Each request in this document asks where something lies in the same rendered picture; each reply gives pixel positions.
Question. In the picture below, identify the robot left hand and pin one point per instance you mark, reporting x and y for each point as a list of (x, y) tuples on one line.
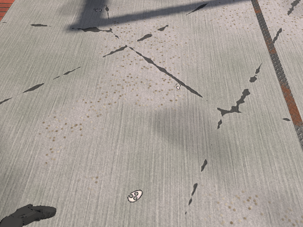
[(27, 214)]

